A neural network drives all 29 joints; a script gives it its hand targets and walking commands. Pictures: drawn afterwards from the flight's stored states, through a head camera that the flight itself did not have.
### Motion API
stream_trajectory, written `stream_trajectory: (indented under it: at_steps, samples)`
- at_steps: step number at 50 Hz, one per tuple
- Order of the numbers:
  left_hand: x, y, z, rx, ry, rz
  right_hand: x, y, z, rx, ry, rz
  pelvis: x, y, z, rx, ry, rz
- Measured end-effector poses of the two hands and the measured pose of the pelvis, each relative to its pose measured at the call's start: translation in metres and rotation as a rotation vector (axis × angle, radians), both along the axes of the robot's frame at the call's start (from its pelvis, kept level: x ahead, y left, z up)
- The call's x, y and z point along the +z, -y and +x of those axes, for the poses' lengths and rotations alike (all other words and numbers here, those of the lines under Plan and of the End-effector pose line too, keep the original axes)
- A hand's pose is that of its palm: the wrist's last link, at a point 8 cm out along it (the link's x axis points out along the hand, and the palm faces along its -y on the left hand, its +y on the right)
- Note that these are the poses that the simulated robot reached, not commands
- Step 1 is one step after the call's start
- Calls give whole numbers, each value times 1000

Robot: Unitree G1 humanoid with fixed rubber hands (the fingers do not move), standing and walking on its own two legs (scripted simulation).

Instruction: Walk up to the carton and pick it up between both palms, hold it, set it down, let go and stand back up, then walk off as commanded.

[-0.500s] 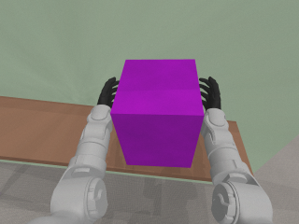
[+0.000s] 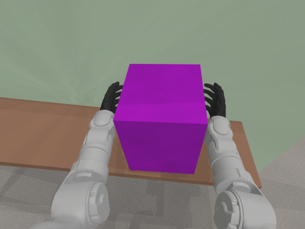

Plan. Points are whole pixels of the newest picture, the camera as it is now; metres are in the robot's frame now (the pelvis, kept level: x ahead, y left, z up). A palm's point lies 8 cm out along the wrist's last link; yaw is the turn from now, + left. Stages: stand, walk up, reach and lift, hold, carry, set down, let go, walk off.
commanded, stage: set down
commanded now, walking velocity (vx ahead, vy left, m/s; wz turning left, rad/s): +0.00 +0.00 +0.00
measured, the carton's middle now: (162, 120) +0.41 -0.07 +0.04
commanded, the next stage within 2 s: none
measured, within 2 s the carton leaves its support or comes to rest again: rests again in 1.24 s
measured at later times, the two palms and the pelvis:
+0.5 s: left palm (109, 113) +0.41 +0.09 +0.08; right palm (216, 117) +0.36 -0.20 +0.10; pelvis +0.00 +0.00 +0.00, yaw +0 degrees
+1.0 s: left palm (110, 113) +0.41 +0.08 +0.07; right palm (217, 119) +0.36 -0.20 +0.09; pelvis +0.00 +0.00 +0.00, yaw +0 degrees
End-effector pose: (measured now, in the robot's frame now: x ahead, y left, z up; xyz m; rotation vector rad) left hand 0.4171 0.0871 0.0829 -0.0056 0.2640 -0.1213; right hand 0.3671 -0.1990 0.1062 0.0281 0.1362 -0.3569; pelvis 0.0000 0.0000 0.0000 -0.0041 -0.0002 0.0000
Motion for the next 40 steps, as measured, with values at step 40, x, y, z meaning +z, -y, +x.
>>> stream_trajectory:
  at_steps: [40]
  samples:
    - [-10, 3, -2, -13, 14, -7, -12, 4, -5, -6, 19, -3, 0, 1, 1, 0, -5, 2]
